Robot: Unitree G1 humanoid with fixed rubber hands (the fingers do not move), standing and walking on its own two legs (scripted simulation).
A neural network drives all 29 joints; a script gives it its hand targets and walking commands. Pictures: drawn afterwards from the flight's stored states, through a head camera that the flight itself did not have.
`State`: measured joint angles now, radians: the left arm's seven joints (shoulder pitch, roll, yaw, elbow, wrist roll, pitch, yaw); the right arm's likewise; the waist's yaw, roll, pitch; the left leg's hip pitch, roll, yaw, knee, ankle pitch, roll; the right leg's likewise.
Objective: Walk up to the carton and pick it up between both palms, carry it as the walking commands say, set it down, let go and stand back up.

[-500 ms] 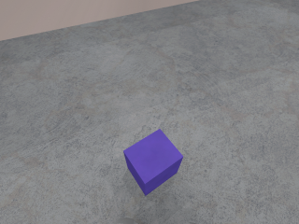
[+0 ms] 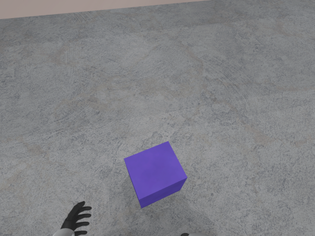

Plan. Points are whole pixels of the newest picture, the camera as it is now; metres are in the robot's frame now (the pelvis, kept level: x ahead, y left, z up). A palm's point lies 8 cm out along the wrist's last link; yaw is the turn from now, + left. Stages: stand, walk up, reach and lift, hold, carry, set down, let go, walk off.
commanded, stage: walk up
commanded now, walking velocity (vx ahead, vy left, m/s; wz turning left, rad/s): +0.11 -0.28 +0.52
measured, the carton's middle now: (154, 175) +0.43 -0.01 -0.63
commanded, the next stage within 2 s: stand in 1.98 s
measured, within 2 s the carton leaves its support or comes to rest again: neither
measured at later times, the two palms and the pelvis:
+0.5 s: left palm out of the picture +0.03 +0.17 -0.14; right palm (259, 182) +0.24 -0.30 -0.10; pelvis +0.05 -0.08 +0.01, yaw +11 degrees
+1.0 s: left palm out of the picture +0.00 +0.16 -0.09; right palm (283, 205) +0.18 -0.36 -0.12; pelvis +0.03 -0.13 +0.01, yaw +16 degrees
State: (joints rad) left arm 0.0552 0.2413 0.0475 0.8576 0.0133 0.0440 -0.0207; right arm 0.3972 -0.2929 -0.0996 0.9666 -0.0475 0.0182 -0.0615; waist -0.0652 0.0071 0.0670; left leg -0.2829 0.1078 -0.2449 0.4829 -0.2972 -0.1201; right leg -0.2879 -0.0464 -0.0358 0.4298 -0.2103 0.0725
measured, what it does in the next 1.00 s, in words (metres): steps to the right, turning left: left foot, then right foot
